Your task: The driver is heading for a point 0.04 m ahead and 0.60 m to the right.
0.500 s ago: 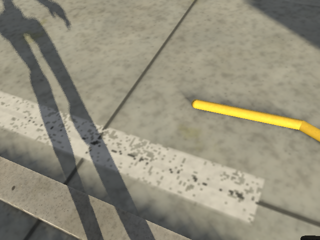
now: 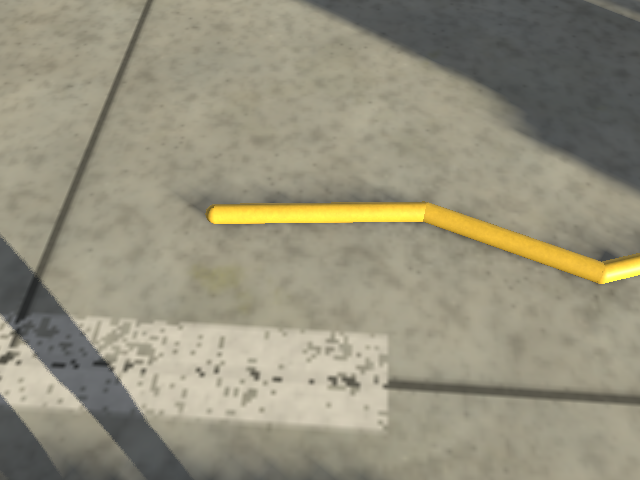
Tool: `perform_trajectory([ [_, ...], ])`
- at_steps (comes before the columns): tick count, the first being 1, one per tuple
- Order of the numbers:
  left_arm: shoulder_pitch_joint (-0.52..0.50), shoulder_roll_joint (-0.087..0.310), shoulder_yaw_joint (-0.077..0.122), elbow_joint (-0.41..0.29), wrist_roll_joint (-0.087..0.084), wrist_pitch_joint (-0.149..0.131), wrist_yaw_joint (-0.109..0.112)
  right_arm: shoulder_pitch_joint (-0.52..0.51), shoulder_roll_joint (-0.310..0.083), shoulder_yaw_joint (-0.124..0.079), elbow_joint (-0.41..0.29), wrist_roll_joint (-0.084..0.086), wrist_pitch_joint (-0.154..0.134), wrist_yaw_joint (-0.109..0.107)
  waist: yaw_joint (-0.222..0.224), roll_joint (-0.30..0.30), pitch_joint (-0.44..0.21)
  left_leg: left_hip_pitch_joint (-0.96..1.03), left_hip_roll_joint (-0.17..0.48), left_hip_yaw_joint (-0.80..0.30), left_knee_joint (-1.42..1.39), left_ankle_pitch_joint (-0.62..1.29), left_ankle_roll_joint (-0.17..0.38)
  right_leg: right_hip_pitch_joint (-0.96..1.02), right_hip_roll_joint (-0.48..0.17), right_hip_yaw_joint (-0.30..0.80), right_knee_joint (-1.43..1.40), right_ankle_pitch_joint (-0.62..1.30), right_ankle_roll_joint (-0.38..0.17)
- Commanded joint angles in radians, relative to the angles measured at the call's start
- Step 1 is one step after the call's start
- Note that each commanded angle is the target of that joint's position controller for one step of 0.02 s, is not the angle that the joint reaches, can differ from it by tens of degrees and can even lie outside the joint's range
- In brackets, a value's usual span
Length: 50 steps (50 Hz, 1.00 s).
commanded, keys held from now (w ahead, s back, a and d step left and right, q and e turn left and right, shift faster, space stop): e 0.44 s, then w+e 0.56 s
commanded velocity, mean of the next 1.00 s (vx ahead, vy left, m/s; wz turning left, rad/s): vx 0.18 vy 0.00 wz -0.60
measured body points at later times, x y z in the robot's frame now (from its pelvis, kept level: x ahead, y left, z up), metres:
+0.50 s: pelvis +0.01 -0.05 +0.00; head +0.04 -0.08 +0.45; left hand +0.24 +0.17 -0.07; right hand +0.11 -0.35 -0.11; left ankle +0.05 +0.11 -0.67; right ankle +0.01 -0.14 -0.74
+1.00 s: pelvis +0.14 -0.09 -0.02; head +0.19 -0.11 +0.43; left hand +0.45 -0.03 -0.10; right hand -0.04 -0.29 -0.14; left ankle +0.05 +0.10 -0.74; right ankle +0.21 -0.30 -0.69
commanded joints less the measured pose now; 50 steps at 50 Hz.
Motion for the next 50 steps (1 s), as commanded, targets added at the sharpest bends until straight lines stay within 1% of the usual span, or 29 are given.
perform_trajectory([
  [1,0.014,0.067,0.015,-0.089,0.0,-0.007,-0.016,-0.067,-0.188,-0.048,-0.086,0.011,-0.008,0.005,0.009,0.184,-0.181,0.092,0.267,-0.127,-0.088,0.384,0.207,0.115,-0.032,-0.018,-0.152,0.04,-0.033],
  [4,0.045,0.072,0.026,-0.081,-0.001,-0.003,-0.027,-0.046,-0.205,-0.057,-0.071,0.036,-0.007,0.017,0.028,0.153,-0.172,0.088,0.272,-0.1,-0.022,0.293,0.154,0.218,-0.007,-0.071,-0.405,0.162,-0.083],
  [5,0.072,0.078,0.035,-0.067,-0.002,-0.004,-0.026,-0.025,-0.187,-0.055,-0.057,0.043,-0.006,0.02,0.039,0.125,-0.175,0.064,0.247,-0.074,0.035,0.216,0.11,0.291,0.028,-0.09,-0.517,0.239,-0.11],
  [6,0.103,0.125,0.054,-0.058,0.001,-0.008,-0.016,0.038,-0.142,-0.045,-0.027,0.038,-0.007,0.028,0.042,0.008,-0.166,-0.024,0.187,-0.01,0.179,0.069,0.039,0.398,0.03,-0.028,-0.618,0.359,-0.145],
  [7,0.137,0.259,0.087,-0.081,0.004,-0.013,0.003,0.044,-0.071,-0.022,-0.056,-0.013,-0.007,0.035,0.027,-0.33,-0.181,-0.315,0.057,0.073,0.557,-0.422,-0.076,0.567,-0.25,0.363,-0.633,0.798,-0.261],
  [8,0.123,0.263,0.077,-0.122,0.045,-0.038,-0.011,-0.067,-0.111,-0.033,-0.106,0.001,-0.013,0.026,0.095,-0.296,-0.248,-0.415,-0.047,-0.094,0.847,-0.533,-0.113,0.452,-0.387,0.541,-0.657,0.84,-0.479],
  [9,0.098,0.227,0.065,-0.115,0.053,-0.059,-0.022,-0.104,-0.135,-0.045,-0.111,0.03,-0.012,0.019,0.098,-0.189,-0.228,-0.444,-0.031,-0.162,0.952,-0.467,-0.105,0.415,-0.343,0.474,-0.678,0.711,-0.478],
  [10,0.054,0.197,0.056,-0.102,0.04,-0.07,-0.021,-0.093,-0.131,-0.048,-0.105,0.036,-0.011,0.012,0.063,-0.17,-0.163,-0.472,-0.023,-0.17,0.973,-0.38,-0.09,0.38,-0.281,0.395,-0.669,0.619,-0.414],
  [11,0.019,0.164,0.047,-0.104,0.025,-0.07,-0.017,-0.076,-0.133,-0.051,-0.085,0.023,-0.01,0.002,0.044,-0.11,-0.144,-0.476,-0.009,-0.175,0.949,-0.305,-0.089,0.374,-0.229,0.344,-0.654,0.563,-0.358],
  [12,-0.012,0.149,0.038,-0.108,0.015,-0.067,-0.015,-0.06,-0.143,-0.055,-0.085,0.011,-0.009,-0.002,0.024,-0.113,-0.134,-0.445,-0.017,-0.167,0.943,-0.248,-0.096,0.342,-0.2,0.315,-0.648,0.588,-0.339],
  [13,-0.019,0.141,0.031,-0.115,0.018,-0.065,-0.011,-0.048,-0.137,-0.056,-0.085,0.01,-0.009,0.001,0.013,-0.137,-0.148,-0.407,-0.036,-0.157,0.969,-0.204,-0.102,0.324,-0.178,0.304,-0.645,0.622,-0.34],
  [15,-0.013,0.129,0.024,-0.121,0.026,-0.064,-0.004,-0.033,-0.122,-0.053,-0.086,0.021,-0.008,0.005,0.011,-0.136,-0.181,-0.389,-0.059,-0.158,0.965,-0.163,-0.114,0.351,-0.167,0.303,-0.636,0.667,-0.356],
  [22,0.022,0.15,0.035,-0.122,0.021,-0.046,0.013,-0.082,-0.091,-0.038,-0.122,0.022,-0.003,0.01,0.04,-0.139,-0.188,-0.36,-0.08,-0.188,0.648,-0.215,-0.128,0.422,-0.166,0.421,-0.615,0.582,-0.358],
  [24,0.038,0.149,0.039,-0.117,0.012,-0.043,0.012,-0.082,-0.084,-0.035,-0.126,0.026,-0.013,0.019,0.048,-0.136,-0.195,-0.309,-0.087,-0.183,0.517,-0.229,-0.115,0.39,-0.13,0.462,-0.648,0.234,-0.348],
  [26,0.057,0.157,0.044,-0.105,0.008,-0.044,0.006,-0.091,-0.088,-0.038,-0.135,0.034,-0.032,0.03,0.058,-0.166,-0.152,-0.254,-0.098,-0.179,0.411,-0.266,-0.09,0.321,-0.11,0.524,-0.704,-0.112,-0.353],
  [29,0.04,0.144,0.043,-0.096,0.003,-0.05,-0.005,-0.04,-0.104,-0.051,-0.125,0.047,-0.064,0.042,0.032,-0.196,-0.11,-0.103,-0.101,-0.177,0.231,-0.272,-0.051,0.23,-0.072,0.564,-0.713,-0.238,-0.336],
  [31,0.021,0.109,0.034,-0.09,-0.008,-0.046,-0.005,0.047,-0.084,-0.058,-0.083,0.044,-0.08,0.043,-0.023,-0.142,-0.095,0.093,-0.091,-0.154,-0.049,-0.071,-0.013,0.144,0.002,0.523,-0.63,-0.239,-0.286],
  [32,0.017,0.072,0.027,-0.09,-0.005,-0.049,-0.007,0.157,-0.116,-0.071,-0.051,0.035,-0.083,0.041,-0.057,-0.037,-0.128,0.309,0.017,-0.247,-0.062,-0.073,0.018,-0.037,0.073,0.411,-0.409,-0.268,-0.222],
  [33,0.077,-0.031,0.0,-0.081,0.013,-0.055,-0.013,0.279,-0.163,-0.07,-0.04,0.016,-0.08,0.039,-0.052,0.157,-0.201,0.46,0.252,-0.475,-0.033,-0.067,0.076,-0.228,0.195,0.21,0.025,-0.304,-0.148],
  [34,0.039,0.055,0.026,-0.153,-0.019,-0.076,-0.013,0.247,-0.242,-0.089,-0.05,-0.018,-0.097,0.053,-0.021,0.244,-0.09,0.286,0.419,-0.827,-0.168,-0.341,0.221,-0.424,0.136,0.22,0.134,-0.217,-0.117],
  [35,0.003,0.106,0.039,-0.133,-0.019,-0.079,-0.011,0.18,-0.172,-0.074,-0.059,0.0,-0.101,0.047,-0.013,0.166,0.022,0.254,0.379,-0.761,-0.203,-0.549,0.225,-0.508,0.07,0.203,0.28,-0.112,-0.098],
  [36,0.013,0.101,0.039,-0.113,-0.014,-0.077,-0.012,0.155,-0.116,-0.056,-0.056,0.013,-0.096,0.034,-0.007,0.166,0.065,0.244,0.31,-0.64,-0.2,-0.547,0.176,-0.56,0.065,0.171,0.375,-0.044,-0.088],
  [37,0.043,0.081,0.036,-0.089,-0.009,-0.075,-0.015,0.155,-0.096,-0.046,-0.065,0.016,-0.091,0.026,-0.004,0.147,0.052,0.232,0.26,-0.545,-0.196,-0.486,0.143,-0.555,0.052,0.141,0.476,0.006,-0.083],
  [38,0.026,0.073,0.034,-0.096,-0.018,-0.083,-0.022,0.163,-0.09,-0.04,-0.057,0.013,-0.095,0.021,-0.002,0.137,0.075,0.202,0.233,-0.465,-0.208,-0.388,0.131,-0.566,0.032,0.143,0.494,0.073,-0.083],
  [41,-0.034,0.025,0.018,-0.107,-0.021,-0.103,-0.038,0.232,-0.069,-0.032,-0.026,-0.013,-0.11,0.015,-0.025,0.128,0.069,0.152,0.181,-0.269,-0.232,-0.137,0.126,-0.513,0.011,0.108,0.448,0.216,-0.074],
  [44,-0.114,0.024,0.014,-0.128,-0.015,-0.112,-0.054,0.235,-0.095,-0.037,-0.013,-0.006,-0.113,0.004,-0.043,0.124,0.063,0.111,0.139,-0.122,-0.269,0.074,0.121,-0.375,0.002,0.037,0.107,0.328,-0.057],
  [47,-0.227,-0.036,-0.01,-0.147,-0.014,-0.116,-0.081,0.296,-0.157,-0.05,0.025,0.023,-0.106,0.0,-0.094,0.118,0.059,0.201,0.185,-0.08,-0.306,0.212,0.123,-0.28,-0.009,-0.07,-0.181,0.351,-0.075],
  [48,-0.237,-0.038,-0.01,-0.149,-0.019,-0.117,-0.09,0.305,-0.17,-0.052,0.038,0.031,-0.103,0.0,-0.087,0.116,0.057,0.247,0.206,-0.065,-0.299,0.301,0.119,-0.257,-0.006,-0.084,-0.241,0.334,-0.095],
  [50,-0.194,0.001,0.007,-0.132,-0.024,-0.119,-0.103,0.293,-0.201,-0.058,0.046,0.036,-0.097,0.0,-0.044,0.139,0.001,0.336,0.22,-0.002,-0.203,0.728,0.099,-0.144,0.039,-0.119,-0.338,0.322,-0.148],
])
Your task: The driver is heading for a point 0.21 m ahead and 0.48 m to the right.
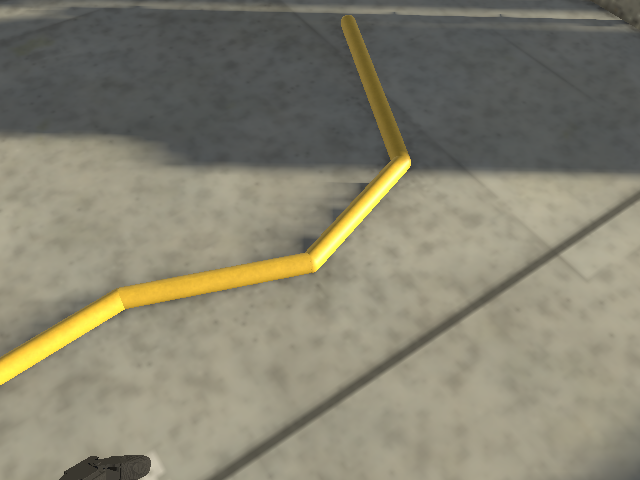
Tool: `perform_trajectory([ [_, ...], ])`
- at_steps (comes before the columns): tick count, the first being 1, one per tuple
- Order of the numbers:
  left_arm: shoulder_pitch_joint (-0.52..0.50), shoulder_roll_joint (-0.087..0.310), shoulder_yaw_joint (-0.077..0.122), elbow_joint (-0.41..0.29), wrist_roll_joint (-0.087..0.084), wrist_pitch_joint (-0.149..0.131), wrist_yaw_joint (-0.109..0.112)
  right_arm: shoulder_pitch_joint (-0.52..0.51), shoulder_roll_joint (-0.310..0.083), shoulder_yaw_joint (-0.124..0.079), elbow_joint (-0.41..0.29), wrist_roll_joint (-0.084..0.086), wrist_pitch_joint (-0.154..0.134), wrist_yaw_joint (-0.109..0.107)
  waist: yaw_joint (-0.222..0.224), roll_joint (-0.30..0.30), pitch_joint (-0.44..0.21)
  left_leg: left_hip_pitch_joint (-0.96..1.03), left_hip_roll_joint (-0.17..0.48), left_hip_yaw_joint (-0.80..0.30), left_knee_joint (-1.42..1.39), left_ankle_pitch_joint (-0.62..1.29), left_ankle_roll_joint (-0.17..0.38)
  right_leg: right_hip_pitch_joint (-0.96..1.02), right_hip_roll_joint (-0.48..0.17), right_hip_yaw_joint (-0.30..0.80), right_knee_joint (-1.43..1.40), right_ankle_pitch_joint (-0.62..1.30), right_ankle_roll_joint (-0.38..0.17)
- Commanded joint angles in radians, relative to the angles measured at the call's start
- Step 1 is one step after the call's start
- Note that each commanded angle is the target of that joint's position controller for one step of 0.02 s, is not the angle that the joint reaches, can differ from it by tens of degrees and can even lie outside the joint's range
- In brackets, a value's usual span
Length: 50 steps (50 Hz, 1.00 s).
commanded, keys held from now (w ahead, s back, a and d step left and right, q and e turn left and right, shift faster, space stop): w+e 0.68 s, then w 0.32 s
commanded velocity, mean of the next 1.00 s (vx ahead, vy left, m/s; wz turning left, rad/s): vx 0.49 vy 0.00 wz -0.51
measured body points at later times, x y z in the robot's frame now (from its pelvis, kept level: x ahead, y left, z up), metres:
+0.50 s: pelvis +0.27 -0.04 +0.02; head +0.30 -0.07 +0.46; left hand +0.38 +0.23 -0.09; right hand +0.50 -0.32 -0.02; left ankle +0.49 +0.06 -0.68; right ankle +0.18 -0.11 -0.73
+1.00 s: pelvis +0.51 -0.11 +0.02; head +0.54 -0.13 +0.46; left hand +0.83 -0.04 -0.06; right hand +0.36 -0.36 -0.11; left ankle +0.49 +0.03 -0.73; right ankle +0.58 -0.32 -0.69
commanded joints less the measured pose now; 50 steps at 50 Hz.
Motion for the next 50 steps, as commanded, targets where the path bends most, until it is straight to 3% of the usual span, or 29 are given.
perform_trajectory([
  [1,-0.105,0.08,0.026,-0.099,-0.003,-0.021,-0.021,-0.024,-0.247,-0.058,-0.042,0.013,-0.004,-0.008,0.056,0.171,-0.003,-0.001,0.239,-0.018,0.071,1.183,0.132,0.159,0.087,-0.098,-0.144,-0.028,-0.072],
  [3,0.125,0.165,0.071,-0.041,-0.009,-0.007,-0.017,-0.045,-0.27,-0.062,-0.041,0.023,0.003,-0.01,0.197,0.175,-0.153,-0.054,0.237,0.004,0.371,1.344,0.113,0.499,0.138,-0.091,-0.228,-0.002,-0.142],
  [4,0.273,0.211,0.098,-0.003,-0.01,0.007,0.003,-0.061,-0.255,-0.055,-0.058,0.036,-0.006,-0.008,0.278,0.127,-0.21,-0.227,0.195,0.017,0.595,1.192,0.086,0.765,0.129,-0.029,-0.318,0.077,-0.178],
  [5,0.327,0.266,0.096,0.021,-0.019,0.012,0.022,-0.027,-0.105,-0.013,-0.101,-0.028,-0.022,0.004,0.21,-0.146,-0.28,-0.57,0.07,-0.018,0.928,0.036,0.063,1.076,-0.07,0.28,-0.241,0.132,-0.227],
  [6,0.301,0.306,0.088,-0.026,0.008,-0.022,0.016,0.021,-0.097,0.012,-0.161,-0.008,-0.055,0.016,0.163,-0.287,-0.519,-0.831,-0.086,-0.225,1.285,-0.231,0.039,1.271,-0.318,0.9,-0.413,-0.127,-0.484],
  [7,0.311,0.213,0.071,-0.011,0.022,-0.036,0.013,-0.134,-0.199,-0.017,-0.18,0.019,-0.081,0.022,0.24,-0.107,-0.451,-0.926,-0.034,-0.315,1.329,-0.096,0.05,1.203,-0.268,0.82,-0.506,-0.159,-0.42],
  [8,0.265,0.197,0.062,0.015,0.013,-0.045,0.01,-0.19,-0.182,-0.007,-0.218,0.034,-0.089,0.022,0.201,-0.071,-0.277,-0.959,-0.009,-0.282,1.324,-0.025,0.054,1.047,-0.24,0.69,-0.514,-0.09,-0.385],
  [9,0.195,0.185,0.056,0.007,0.01,-0.053,0.006,-0.211,-0.168,0.0,-0.224,0.009,-0.093,0.01,0.153,0.032,-0.197,-0.914,0.017,-0.284,1.293,0.061,0.031,0.912,-0.199,0.631,-0.508,0.089,-0.357],
  [10,0.172,0.183,0.055,0.004,0.016,-0.06,0.006,-0.244,-0.165,-0.001,-0.255,-0.006,-0.093,0.005,0.138,0.022,-0.167,-0.889,0.006,-0.297,1.257,0.053,0.019,0.881,-0.137,0.592,-0.506,0.194,-0.365],
  [12,0.17,0.156,0.046,0.021,0.033,-0.072,0.016,-0.269,-0.147,0.01,-0.285,-0.006,-0.077,0.015,0.098,0.014,-0.139,-0.853,-0.005,-0.3,1.129,-0.008,0.026,0.839,-0.092,0.533,-0.524,0.269,-0.365],
  [14,0.173,0.163,0.046,0.039,0.017,-0.075,0.026,-0.292,-0.138,0.022,-0.295,-0.027,-0.051,0.019,0.089,0.029,-0.121,-0.869,-0.004,-0.271,0.924,-0.074,0.011,0.825,-0.109,0.526,-0.545,0.295,-0.366],
  [16,0.219,0.19,0.051,0.063,0.013,-0.071,0.021,-0.268,-0.129,0.028,-0.301,-0.034,-0.043,0.03,0.084,0.004,-0.134,-0.93,-0.001,-0.243,1.033,-0.157,0.024,0.786,-0.168,0.596,-0.516,0.309,-0.386],
  [18,0.204,0.187,0.045,0.067,-0.016,-0.07,0.043,-0.359,-0.154,0.022,-0.319,-0.023,-0.053,0.04,0.089,0.037,-0.03,-0.954,0.032,-0.261,0.811,0.102,0.011,0.637,-0.109,0.507,-0.575,0.21,-0.341],
  [19,0.189,0.177,0.041,0.077,-0.014,-0.059,0.057,-0.449,-0.133,0.033,-0.343,-0.035,-0.059,0.042,0.113,0.029,0.004,-0.87,0.009,-0.234,0.632,0.245,-0.008,0.536,-0.042,0.433,-0.589,0.19,-0.298],
  [21,0.185,0.189,0.042,0.091,0.011,-0.036,0.069,-0.528,-0.083,0.045,-0.357,-0.042,-0.064,0.05,0.145,-0.039,-0.021,-0.63,-0.064,-0.177,0.444,0.465,-0.029,0.375,0.034,0.356,-0.565,0.187,-0.233],
  [22,0.205,0.214,0.05,0.1,0.014,-0.031,0.069,-0.527,-0.093,0.039,-0.356,-0.028,-0.061,0.049,0.156,-0.056,-0.05,-0.543,-0.09,-0.175,0.418,0.517,-0.033,0.351,0.024,0.372,-0.562,0.161,-0.221],
  [25,0.238,0.196,0.049,0.126,-0.01,-0.036,0.064,-0.537,-0.149,0.008,-0.365,0.001,-0.053,0.035,0.153,-0.078,-0.058,-0.511,-0.09,-0.246,0.308,0.448,-0.021,0.462,-0.01,0.469,-0.49,0.047,-0.194],
  [27,0.223,0.19,0.052,0.13,-0.007,-0.03,0.065,-0.499,-0.171,-0.012,-0.354,0.003,-0.058,0.033,0.128,-0.097,-0.063,-0.486,-0.077,-0.254,0.265,0.384,0.013,0.54,-0.033,0.51,-0.413,0.067,-0.176],
  [29,0.206,0.13,0.034,0.115,0.007,-0.031,0.062,-0.319,-0.205,-0.04,-0.322,-0.009,-0.065,0.026,0.038,-0.086,-0.181,-0.213,-0.004,-0.277,0.235,0.363,0.085,0.505,0.03,0.455,-0.184,0.153,-0.128],
  [30,0.245,0.066,0.013,0.092,0.033,-0.032,0.061,-0.156,-0.256,-0.054,-0.308,-0.015,-0.063,0.021,0.003,0.06,-0.337,0.051,0.188,-0.476,0.255,0.329,0.155,0.369,0.106,0.354,0.106,-0.177,-0.09],
  [31,0.399,0.054,0.0,0.088,-0.007,-0.037,0.057,-0.091,-0.305,-0.067,-0.256,-0.018,-0.051,0.033,0.069,0.386,-0.422,0.266,0.408,-0.972,0.128,0.05,0.334,0.044,0.187,0.279,0.377,-0.529,-0.035],
  [32,0.362,0.159,0.02,0.112,-0.019,-0.032,0.065,-0.125,-0.212,-0.055,-0.275,-0.007,-0.046,0.036,0.047,0.234,-0.318,0.176,0.39,-1.026,0.059,-0.25,0.309,-0.066,0.088,0.269,0.488,-0.441,-0.016],
  [33,0.238,0.208,0.034,0.091,-0.009,-0.025,0.066,-0.17,-0.163,-0.041,-0.283,0.001,-0.042,0.03,0.026,0.134,-0.185,0.03,0.336,-0.859,0.04,-0.23,0.255,-0.08,0.059,0.232,0.507,-0.341,-0.008],
  [34,0.185,0.199,0.036,0.08,0.007,-0.02,0.068,-0.221,-0.149,-0.033,-0.28,-0.005,-0.035,0.03,0.048,0.054,-0.104,-0.112,0.289,-0.716,0.022,-0.092,0.229,-0.041,0.024,0.195,0.48,-0.273,-0.001],
  [35,0.157,0.177,0.034,0.069,0.02,-0.022,0.066,-0.234,-0.134,-0.027,-0.262,-0.013,-0.035,0.031,0.063,0.055,-0.055,-0.211,0.243,-0.625,-0.003,0.008,0.227,-0.01,-0.003,0.193,0.435,-0.229,0.0],
  [36,0.166,0.142,0.027,0.07,0.015,-0.023,0.062,-0.235,-0.126,-0.022,-0.243,-0.023,-0.039,0.033,0.082,0.085,-0.035,-0.286,0.206,-0.549,-0.034,0.074,0.218,0.045,-0.025,0.187,0.405,-0.207,-0.003],
  [39,0.154,0.085,0.009,0.074,0.017,-0.024,0.059,-0.204,-0.13,-0.027,-0.191,-0.013,-0.058,0.04,0.085,0.102,-0.027,-0.326,0.175,-0.415,-0.078,0.223,0.243,0.062,-0.032,0.159,0.306,-0.16,0.0],
  [44,0.01,0.063,-0.016,0.046,0.028,-0.048,0.038,-0.163,-0.194,-0.039,-0.138,0.006,-0.05,0.044,0.05,0.07,-0.014,-0.29,0.165,-0.288,-0.102,0.381,0.245,0.083,-0.048,0.107,-0.021,0.058,0.005],
  [50,-0.156,0.085,-0.019,-0.008,0.011,-0.063,0.009,-0.046,-0.239,-0.042,-0.07,0.025,-0.02,0.042,0.003,0.093,0.009,-0.184,0.213,-0.263,-0.058,0.429,0.213,0.164,-0.006,0.056,-0.247,0.044,-0.026],
])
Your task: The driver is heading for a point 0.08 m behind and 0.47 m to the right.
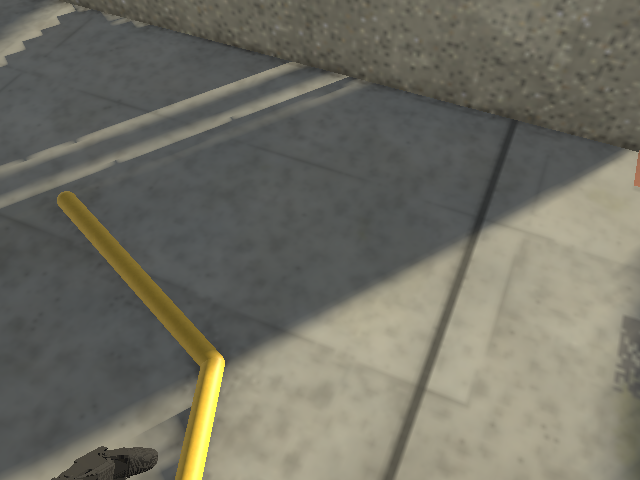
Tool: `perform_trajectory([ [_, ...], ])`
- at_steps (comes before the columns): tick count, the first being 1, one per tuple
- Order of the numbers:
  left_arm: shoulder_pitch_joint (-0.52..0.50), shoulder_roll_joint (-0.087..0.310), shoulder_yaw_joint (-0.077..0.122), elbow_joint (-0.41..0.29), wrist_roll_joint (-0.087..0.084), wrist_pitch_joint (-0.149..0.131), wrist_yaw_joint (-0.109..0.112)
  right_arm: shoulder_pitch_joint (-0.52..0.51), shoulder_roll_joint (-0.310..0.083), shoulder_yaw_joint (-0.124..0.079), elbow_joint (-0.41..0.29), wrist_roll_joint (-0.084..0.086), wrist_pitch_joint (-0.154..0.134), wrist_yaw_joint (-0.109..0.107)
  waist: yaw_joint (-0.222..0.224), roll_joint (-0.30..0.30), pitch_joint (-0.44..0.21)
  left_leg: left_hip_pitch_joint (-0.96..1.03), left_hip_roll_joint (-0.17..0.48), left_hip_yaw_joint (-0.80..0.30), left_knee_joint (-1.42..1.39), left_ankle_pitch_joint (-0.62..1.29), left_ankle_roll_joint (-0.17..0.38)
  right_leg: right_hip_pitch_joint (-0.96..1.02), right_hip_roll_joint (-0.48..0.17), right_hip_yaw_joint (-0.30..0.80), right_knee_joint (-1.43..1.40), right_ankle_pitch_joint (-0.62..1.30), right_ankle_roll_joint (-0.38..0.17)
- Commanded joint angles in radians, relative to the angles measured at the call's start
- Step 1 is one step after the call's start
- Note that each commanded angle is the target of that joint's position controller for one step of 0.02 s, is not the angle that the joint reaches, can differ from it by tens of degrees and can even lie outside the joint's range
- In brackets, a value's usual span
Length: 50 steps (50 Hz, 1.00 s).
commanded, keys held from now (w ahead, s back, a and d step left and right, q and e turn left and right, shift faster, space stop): no key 0.18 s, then e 0.82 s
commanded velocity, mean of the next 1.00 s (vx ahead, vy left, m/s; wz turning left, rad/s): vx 0.12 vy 0.00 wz -0.39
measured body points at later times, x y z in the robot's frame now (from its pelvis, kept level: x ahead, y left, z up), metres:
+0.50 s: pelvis +0.16 -0.03 +0.00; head +0.19 -0.03 +0.44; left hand +0.29 +0.26 -0.11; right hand +0.31 -0.31 -0.10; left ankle +0.22 +0.10 -0.73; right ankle +0.17 -0.14 -0.74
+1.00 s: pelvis +0.16 -0.05 -0.01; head +0.19 -0.09 +0.44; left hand +0.42 +0.14 -0.09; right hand +0.17 -0.38 -0.13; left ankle +0.22 +0.09 -0.72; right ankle +0.13 -0.15 -0.74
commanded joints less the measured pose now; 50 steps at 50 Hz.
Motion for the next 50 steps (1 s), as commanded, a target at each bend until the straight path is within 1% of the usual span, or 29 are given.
perform_trajectory([
  [1,-0.097,0.084,0.021,-0.101,-0.004,-0.024,-0.013,-0.011,-0.186,-0.04,-0.04,0.008,0.005,-0.006,0.044,0.123,0.035,-0.002,0.287,-0.165,-0.035,0.384,0.158,0.058,0.035,-0.034,-0.09,-0.05,-0.032],
  [3,0.05,0.129,0.049,-0.06,0.015,-0.03,-0.01,-0.03,-0.189,-0.035,-0.036,0.01,0.02,-0.015,0.138,0.121,-0.073,0.006,0.232,-0.103,0.178,0.712,0.103,0.31,0.092,-0.073,-0.199,0.015,-0.077],
  [4,0.169,0.18,0.068,-0.028,0.028,-0.03,-0.002,-0.028,-0.162,-0.022,-0.047,-0.001,0.015,-0.02,0.19,0.106,-0.173,-0.091,0.179,-0.063,0.35,0.678,0.056,0.535,0.046,-0.033,-0.196,0.184,-0.109],
  [5,0.305,0.275,0.085,-0.015,0.052,-0.019,0.013,-0.008,-0.086,0.01,-0.094,-0.048,0.001,-0.02,0.21,-0.083,-0.34,-0.385,0.088,-0.019,0.687,0.232,-0.012,0.895,-0.216,0.256,-0.087,0.576,-0.211],
  [6,0.308,0.272,0.081,-0.008,0.04,-0.006,0.014,0.112,-0.042,0.028,-0.071,-0.036,-0.008,-0.014,0.174,-0.233,-0.47,-0.577,-0.008,-0.117,0.921,-0.398,-0.05,1.008,-0.375,0.515,-0.139,0.648,-0.358],
  [7,0.284,0.196,0.065,-0.009,0.024,0.003,0.012,0.048,-0.15,-0.003,-0.053,-0.01,-0.003,-0.014,0.203,-0.101,-0.394,-0.61,0.042,-0.18,0.995,-0.379,-0.054,0.898,-0.312,0.415,-0.162,0.629,-0.326],
  [8,0.21,0.158,0.05,-0.006,0.014,0.0,0.01,-0.029,-0.145,-0.004,-0.076,0.004,0.001,-0.014,0.177,-0.082,-0.259,-0.662,0.075,-0.15,0.977,-0.327,-0.051,0.79,-0.257,0.284,-0.177,0.65,-0.29],
  [9,0.148,0.125,0.04,-0.005,0.011,-0.003,0.007,-0.058,-0.127,-0.002,-0.073,-0.007,0.01,-0.022,0.148,-0.022,-0.198,-0.648,0.108,-0.135,0.921,-0.264,-0.058,0.681,-0.209,0.224,-0.212,0.612,-0.261],
  [10,0.096,0.112,0.036,-0.006,0.01,-0.004,0.004,-0.075,-0.122,-0.006,-0.081,-0.023,0.022,-0.029,0.116,-0.024,-0.154,-0.588,0.129,-0.128,0.857,-0.205,-0.068,0.566,-0.173,0.188,-0.253,0.574,-0.244],
  [11,0.061,0.11,0.035,-0.002,0.021,-0.005,0.002,-0.059,-0.103,-0.004,-0.078,-0.029,0.037,-0.034,0.082,-0.047,-0.144,-0.488,0.13,-0.123,0.825,-0.149,-0.082,0.457,-0.144,0.151,-0.288,0.574,-0.24],
  [13,0.024,0.149,0.052,0.005,0.032,-0.007,0.004,-0.041,-0.081,-0.002,-0.083,-0.028,0.055,-0.045,0.055,-0.075,-0.135,-0.409,0.1,-0.1,0.759,-0.1,-0.104,0.359,-0.119,0.112,-0.314,0.601,-0.261],
  [17,0.053,0.192,0.072,0.035,0.013,0.012,0.025,-0.135,-0.081,-0.004,-0.122,-0.036,0.073,-0.062,0.082,-0.07,-0.13,-0.425,0.078,-0.123,0.622,-0.03,-0.102,0.354,-0.12,0.149,-0.316,0.438,-0.264],
  [22,0.082,0.208,0.081,0.061,0.001,0.044,0.042,-0.249,-0.097,-0.01,-0.166,-0.027,0.08,-0.059,0.116,-0.082,-0.106,-0.394,0.042,-0.148,0.473,-0.027,-0.085,0.351,-0.111,0.249,-0.288,0.154,-0.24],
  [24,0.075,0.207,0.081,0.062,-0.006,0.055,0.047,-0.248,-0.102,-0.014,-0.172,-0.023,0.07,-0.052,0.108,-0.09,-0.106,-0.348,0.023,-0.144,0.367,-0.023,-0.069,0.367,-0.097,0.299,-0.244,0.127,-0.22],
  [26,0.063,0.178,0.07,0.057,-0.014,0.067,0.057,-0.192,-0.116,-0.023,-0.161,-0.028,0.054,-0.046,0.069,-0.069,-0.111,-0.196,0.049,-0.138,0.138,0.165,-0.034,0.327,-0.028,0.304,-0.16,0.045,-0.146],
  [27,0.103,0.119,0.054,0.048,0.003,0.07,0.059,-0.163,-0.187,-0.039,-0.169,-0.046,0.054,-0.052,0.09,0.079,-0.165,-0.066,0.243,-0.286,0.118,0.333,0.033,0.238,0.05,0.226,0.01,-0.186,-0.082],
  [28,0.139,0.099,0.053,0.029,0.001,0.064,0.062,-0.19,-0.244,-0.057,-0.172,-0.07,0.064,-0.048,0.124,0.333,-0.126,-0.044,0.426,-0.509,0.079,0.529,0.199,0.032,0.206,0.059,0.179,-0.556,-0.019],
  [29,0.158,0.19,0.08,0.047,0.01,0.062,0.062,-0.19,-0.186,-0.043,-0.186,-0.072,0.061,-0.045,0.102,0.274,-0.147,-0.067,0.468,-0.542,0.074,0.557,0.283,0.023,0.151,0.083,0.412,-0.617,0.021],
  [30,0.173,0.229,0.1,0.066,-0.005,0.07,0.06,-0.233,-0.136,-0.028,-0.197,-0.067,0.056,-0.045,0.12,0.208,-0.127,-0.093,0.417,-0.441,0.086,0.542,0.257,0.016,0.133,0.091,0.51,-0.557,0.036],
  [32,0.192,0.204,0.105,0.087,-0.003,0.1,0.07,-0.307,-0.111,-0.024,-0.203,-0.041,0.055,-0.047,0.142,0.172,-0.087,-0.108,0.329,-0.297,0.097,0.462,0.19,-0.009,0.103,0.07,0.559,-0.446,0.076],
  [34,0.159,0.155,0.094,0.065,-0.009,0.114,0.066,-0.303,-0.112,-0.024,-0.194,-0.042,0.062,-0.053,0.13,0.177,-0.066,-0.132,0.29,-0.209,0.081,0.467,0.186,0.01,0.098,0.025,0.517,-0.383,0.101],
  [37,0.094,0.12,0.079,0.015,-0.011,0.112,0.056,-0.263,-0.131,-0.037,-0.177,-0.043,0.074,-0.065,0.091,0.206,-0.091,-0.059,0.314,-0.17,0.074,0.467,0.208,0.023,0.068,-0.007,0.374,-0.355,0.113],
  [40,0.073,0.109,0.071,-0.017,-0.006,0.112,0.039,-0.274,-0.168,-0.053,-0.17,-0.036,0.08,-0.061,0.081,0.213,-0.11,-0.076,0.335,-0.125,0.075,0.469,0.21,0.13,0.047,-0.046,0.231,-0.341,0.095],
  [44,0.081,0.128,0.081,-0.039,-0.005,0.124,0.02,-0.281,-0.193,-0.065,-0.152,-0.014,0.08,-0.047,0.089,0.22,-0.1,-0.087,0.36,-0.099,0.105,0.425,0.192,0.228,0.054,-0.096,0.061,-0.307,0.048],
  [46,0.136,0.128,0.09,-0.025,-0.005,0.127,0.011,-0.299,-0.189,-0.066,-0.14,0.005,0.081,-0.046,0.13,0.203,-0.1,-0.133,0.341,-0.052,0.184,0.357,0.132,0.35,0.079,-0.128,-0.131,-0.169,-0.005],
  [47,0.175,0.156,0.103,-0.012,-0.003,0.127,0.018,-0.249,-0.156,-0.058,-0.116,0.002,0.079,-0.042,0.136,0.143,-0.107,-0.21,0.305,-0.001,0.273,0.254,0.066,0.467,0.089,-0.095,-0.216,-0.065,-0.042],
  [48,0.214,0.255,0.131,-0.016,-0.005,0.124,0.035,-0.225,-0.099,-0.042,-0.121,-0.033,0.078,-0.035,0.128,-0.096,-0.108,-0.424,0.201,0.098,0.528,-0.026,-0.035,0.627,-0.085,0.164,-0.28,0.237,-0.117],
  [49,0.204,0.34,0.142,-0.041,0.024,0.108,0.037,-0.307,-0.078,-0.029,-0.196,-0.053,0.077,-0.043,0.145,-0.284,-0.104,-0.655,0.059,0.043,0.754,-0.399,-0.097,0.612,-0.307,0.472,-0.283,0.386,-0.332],
  [50,0.203,0.281,0.127,-0.044,0.042,0.082,0.03,-0.365,-0.123,-0.045,-0.194,-0.04,0.079,-0.051,0.193,-0.145,-0.14,-0.661,0.07,-0.098,0.9,-0.404,-0.089,0.575,-0.293,0.44,-0.3,0.313,-0.369],
])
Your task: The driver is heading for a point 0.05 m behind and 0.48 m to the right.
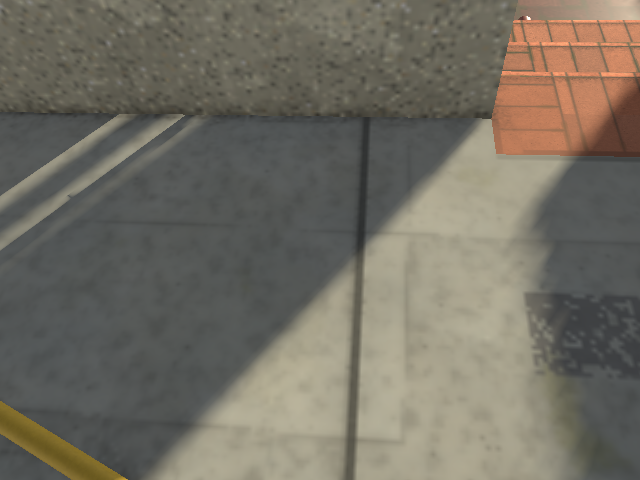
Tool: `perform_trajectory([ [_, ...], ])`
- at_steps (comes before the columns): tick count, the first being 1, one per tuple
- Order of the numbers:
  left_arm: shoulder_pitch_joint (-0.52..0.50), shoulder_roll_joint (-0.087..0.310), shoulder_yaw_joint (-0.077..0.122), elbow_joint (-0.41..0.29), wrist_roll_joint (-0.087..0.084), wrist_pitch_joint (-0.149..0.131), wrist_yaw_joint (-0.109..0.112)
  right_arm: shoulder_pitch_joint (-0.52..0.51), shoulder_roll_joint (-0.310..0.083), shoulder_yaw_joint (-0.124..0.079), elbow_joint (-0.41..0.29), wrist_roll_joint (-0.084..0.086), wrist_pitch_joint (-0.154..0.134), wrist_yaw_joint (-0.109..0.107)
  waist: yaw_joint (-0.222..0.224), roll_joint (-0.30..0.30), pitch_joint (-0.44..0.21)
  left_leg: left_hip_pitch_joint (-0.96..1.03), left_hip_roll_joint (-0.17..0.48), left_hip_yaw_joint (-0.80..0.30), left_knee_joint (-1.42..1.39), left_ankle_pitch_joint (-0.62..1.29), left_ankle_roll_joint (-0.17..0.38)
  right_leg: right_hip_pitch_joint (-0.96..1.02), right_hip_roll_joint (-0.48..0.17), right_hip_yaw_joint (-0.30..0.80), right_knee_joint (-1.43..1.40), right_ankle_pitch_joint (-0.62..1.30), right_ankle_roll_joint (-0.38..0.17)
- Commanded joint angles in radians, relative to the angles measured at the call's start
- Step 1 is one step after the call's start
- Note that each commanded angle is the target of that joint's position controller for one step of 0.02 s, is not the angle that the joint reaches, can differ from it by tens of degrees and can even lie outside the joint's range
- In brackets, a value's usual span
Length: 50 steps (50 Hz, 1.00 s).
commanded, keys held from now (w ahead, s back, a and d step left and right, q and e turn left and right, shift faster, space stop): e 0.08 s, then w+e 0.92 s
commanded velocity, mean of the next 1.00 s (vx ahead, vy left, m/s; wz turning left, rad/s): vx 0.35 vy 0.00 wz -0.60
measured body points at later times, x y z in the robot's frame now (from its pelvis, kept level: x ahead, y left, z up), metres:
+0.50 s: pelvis +0.08 +0.01 +0.00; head +0.09 +0.02 +0.45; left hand +0.26 +0.25 -0.10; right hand +0.16 -0.30 -0.07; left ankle +0.12 +0.12 -0.73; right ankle +0.01 -0.10 -0.70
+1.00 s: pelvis +0.27 -0.14 -0.01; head +0.31 -0.17 +0.44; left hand +0.59 -0.04 -0.09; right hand +0.15 -0.41 -0.13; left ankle +0.21 +0.08 -0.63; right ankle +0.30 -0.25 -0.73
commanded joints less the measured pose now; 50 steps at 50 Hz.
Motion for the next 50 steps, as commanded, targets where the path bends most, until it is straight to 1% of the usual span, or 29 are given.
perform_trajectory([
  [1,0.076,0.215,0.053,-0.052,0.025,-0.054,0.008,-0.09,-0.103,-0.027,-0.115,0.006,-0.014,-0.009,0.059,-0.201,-0.152,-0.301,-0.066,-0.145,0.392,-0.132,-0.001,0.243,-0.331,0.414,-0.24,0.492,-0.275],
  [2,0.02,0.192,0.048,-0.056,0.007,-0.06,0.014,-0.059,-0.103,-0.032,-0.09,0.005,-0.011,-0.017,0.031,-0.158,-0.135,-0.299,-0.058,-0.155,0.371,-0.048,0.002,0.225,-0.274,0.357,-0.236,0.414,-0.218],
  [3,-0.018,0.164,0.037,-0.06,-0.011,-0.06,0.019,-0.045,-0.115,-0.038,-0.083,-0.005,-0.009,-0.024,0.018,-0.16,-0.124,-0.302,-0.058,-0.161,0.353,0.01,-0.003,0.215,-0.253,0.339,-0.234,0.413,-0.191],
  [4,-0.027,0.153,0.029,-0.063,-0.013,-0.057,0.025,-0.032,-0.111,-0.039,-0.078,-0.009,-0.01,-0.024,0.008,-0.176,-0.134,-0.262,-0.072,-0.155,0.375,0.055,-0.012,0.186,-0.229,0.321,-0.233,0.443,-0.187],
  [6,0.013,0.14,0.025,-0.058,-0.013,-0.057,0.032,0.003,-0.096,-0.038,-0.074,0.002,-0.02,-0.009,0.01,-0.178,-0.172,-0.25,-0.085,-0.147,0.326,0.139,-0.013,0.204,-0.194,0.334,-0.275,0.145,-0.188],
  [8,0.044,0.144,0.024,-0.053,-0.014,-0.065,0.033,-0.047,-0.087,-0.034,-0.088,0.012,-0.033,0.001,0.037,-0.194,-0.125,-0.283,-0.092,-0.148,0.191,0.171,-0.009,0.214,-0.193,0.405,-0.337,-0.139,-0.193],
  [12,0.073,0.174,0.032,-0.041,-0.011,-0.076,0.038,-0.107,-0.073,-0.027,-0.107,0.014,-0.072,0.019,0.063,-0.197,-0.082,-0.234,-0.111,-0.165,-0.041,0.183,-0.007,0.209,-0.196,0.456,-0.345,-0.17,-0.196],
  [16,0.082,0.186,0.034,-0.039,-0.016,-0.078,0.027,-0.108,-0.066,-0.023,-0.111,0.024,-0.106,0.037,0.068,-0.191,-0.064,-0.11,-0.137,-0.158,-0.171,0.147,0.012,0.123,-0.172,0.497,-0.322,-0.207,-0.203],
  [18,0.079,0.179,0.031,-0.04,-0.019,-0.077,0.021,-0.082,-0.072,-0.026,-0.108,0.033,-0.119,0.041,0.052,-0.187,-0.063,-0.015,-0.147,-0.155,-0.226,0.156,0.026,0.071,-0.16,0.534,-0.307,-0.227,-0.196],
  [20,0.052,0.157,0.023,-0.047,-0.023,-0.072,0.02,-0.007,-0.068,-0.03,-0.088,0.036,-0.131,0.04,-0.003,-0.17,-0.066,0.146,-0.148,-0.138,-0.338,0.243,0.048,-0.011,-0.118,0.534,-0.254,-0.262,-0.164],
  [21,0.048,0.126,0.013,-0.05,-0.02,-0.073,0.021,0.052,-0.077,-0.036,-0.071,0.034,-0.135,0.035,-0.035,-0.147,-0.081,0.268,-0.125,-0.144,-0.376,0.261,0.062,-0.083,-0.079,0.508,-0.186,-0.282,-0.132],
  [22,0.043,0.061,-0.006,-0.056,-0.015,-0.077,0.021,0.164,-0.115,-0.047,-0.051,0.022,-0.136,0.026,-0.08,-0.065,-0.13,0.444,0.005,-0.268,-0.406,0.178,0.101,-0.217,-0.015,0.421,0.017,-0.345,-0.078],
  [23,0.052,0.007,-0.02,-0.096,-0.029,-0.087,0.021,0.244,-0.201,-0.059,-0.039,-0.012,-0.132,0.024,-0.071,0.154,-0.155,0.541,0.212,-0.618,-0.537,-0.148,0.209,-0.419,0.106,0.231,0.303,-0.353,-0.027],
  [24,0.043,0.09,-0.003,-0.11,-0.035,-0.097,0.023,0.217,-0.199,-0.062,-0.036,-0.012,-0.134,0.032,-0.049,0.171,-0.065,0.458,0.304,-0.791,-0.594,-0.311,0.277,-0.54,0.022,0.216,0.453,-0.303,-0.009],
  [25,0.045,0.137,0.011,-0.093,-0.03,-0.098,0.019,0.165,-0.137,-0.044,-0.05,0.005,-0.132,0.028,-0.034,0.132,0.003,0.419,0.269,-0.707,-0.599,-0.299,0.266,-0.574,-0.02,0.204,0.518,-0.223,0.003],
  [26,0.065,0.139,0.017,-0.068,-0.023,-0.095,0.016,0.136,-0.1,-0.032,-0.059,0.012,-0.129,0.023,-0.023,0.105,0.016,0.405,0.215,-0.601,-0.599,-0.209,0.234,-0.566,-0.035,0.184,0.549,-0.153,0.017],
  [27,0.066,0.13,0.019,-0.062,-0.018,-0.096,0.013,0.119,-0.085,-0.025,-0.06,0.01,-0.125,0.019,-0.017,0.092,0.014,0.393,0.184,-0.514,-0.603,-0.106,0.212,-0.563,-0.05,0.171,0.562,-0.092,0.025],
  [30,0.024,0.075,0.008,-0.077,-0.021,-0.102,-0.003,0.139,-0.074,-0.016,-0.049,-0.004,-0.129,0.012,-0.033,0.074,0.009,0.346,0.128,-0.298,-0.632,0.193,0.199,-0.536,-0.081,0.134,0.581,0.067,0.048],
  [34,-0.03,0.046,-0.003,-0.105,-0.021,-0.101,-0.013,0.167,-0.088,-0.017,-0.024,-0.004,-0.125,0.013,-0.047,0.05,0.011,0.35,0.113,-0.139,-0.641,0.41,0.213,-0.526,-0.093,0.1,0.435,0.196,0.076],
  [38,-0.14,0.01,-0.022,-0.138,-0.018,-0.108,-0.042,0.197,-0.125,-0.023,0.004,0.011,-0.114,0.01,-0.081,0.037,0.047,0.335,0.118,-0.023,-0.65,0.468,0.199,-0.42,-0.094,0.012,0.197,0.294,0.057],
  [41,-0.176,0.024,-0.02,-0.159,-0.025,-0.108,-0.062,0.218,-0.153,-0.03,0.026,0.029,-0.101,0.012,-0.067,0.036,0.052,0.402,0.151,0.024,-0.611,0.624,0.185,-0.355,-0.071,-0.031,0.093,0.235,0.007],
  [43,-0.124,0.068,0.002,-0.158,-0.019,-0.102,-0.064,0.215,-0.187,-0.038,0.029,0.035,-0.089,0.008,-0.012,0.07,-0.018,0.451,0.157,0.069,-0.465,1.033,0.165,-0.221,-0.003,-0.084,0.069,0.138,-0.043],
  [44,-0.019,0.109,0.024,-0.135,-0.02,-0.097,-0.061,0.213,-0.199,-0.041,0.029,0.036,-0.08,0.004,0.053,0.079,-0.087,0.444,0.149,0.091,-0.309,1.189,0.153,-0.078,0.039,-0.104,0.051,0.112,-0.074],
  [45,0.154,0.16,0.056,-0.091,-0.025,-0.091,-0.05,0.205,-0.188,-0.035,0.021,0.039,-0.077,0.0,0.148,0.052,-0.179,0.34,0.122,0.117,-0.093,1.181,0.125,0.18,0.069,-0.094,-0.008,0.177,-0.116],
  [46,0.304,0.226,0.08,-0.058,-0.032,-0.077,-0.028,0.232,-0.129,-0.011,-0.002,0.012,-0.084,-0.001,0.195,-0.069,-0.276,0.07,0.08,0.102,0.216,0.726,0.088,0.503,-0.059,0.121,-0.005,0.152,-0.168],
  [47,0.251,0.326,0.084,-0.077,-0.035,-0.092,-0.026,0.322,0.001,0.036,-0.068,-0.013,-0.111,0.015,0.055,-0.321,-0.415,-0.312,-0.125,-0.021,0.55,-0.134,0.042,0.757,-0.324,0.741,-0.128,-0.123,-0.361],
  [48,0.279,0.222,0.059,-0.095,-0.026,-0.107,-0.03,0.186,-0.106,0.016,-0.076,0.022,-0.144,0.024,0.149,-0.187,-0.457,-0.393,-0.11,-0.199,0.623,-0.105,0.057,0.742,-0.339,0.833,-0.25,-0.186,-0.341],
  [49,0.244,0.181,0.042,-0.074,-0.017,-0.12,-0.032,0.098,-0.136,0.008,-0.111,0.051,-0.159,0.028,0.144,-0.154,-0.296,-0.451,-0.074,-0.187,0.592,0.0,0.075,0.621,-0.31,0.684,-0.273,-0.087,-0.294],
  [50,0.182,0.168,0.036,-0.076,-0.02,-0.127,-0.032,0.087,-0.122,0.014,-0.11,0.036,-0.167,0.022,0.094,-0.064,-0.205,-0.409,-0.033,-0.182,0.509,0.086,0.08,0.463,-0.266,0.571,-0.276,0.032,-0.269],
])
Velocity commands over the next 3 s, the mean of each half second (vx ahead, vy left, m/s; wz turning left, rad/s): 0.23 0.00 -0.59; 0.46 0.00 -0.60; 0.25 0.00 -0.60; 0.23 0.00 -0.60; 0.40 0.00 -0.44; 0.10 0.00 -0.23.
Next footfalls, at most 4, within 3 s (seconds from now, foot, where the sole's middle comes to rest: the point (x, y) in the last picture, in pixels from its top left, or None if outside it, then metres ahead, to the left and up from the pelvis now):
0.44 left None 0.16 0.11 -0.77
0.90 right None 0.34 -0.27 -0.77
1.38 left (492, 378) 0.64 -0.31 -0.77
1.84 right None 0.39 -0.36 -0.77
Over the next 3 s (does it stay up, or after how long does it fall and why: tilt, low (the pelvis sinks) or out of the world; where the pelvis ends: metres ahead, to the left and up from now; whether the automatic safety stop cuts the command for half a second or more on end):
stays up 0.59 -0.67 0.00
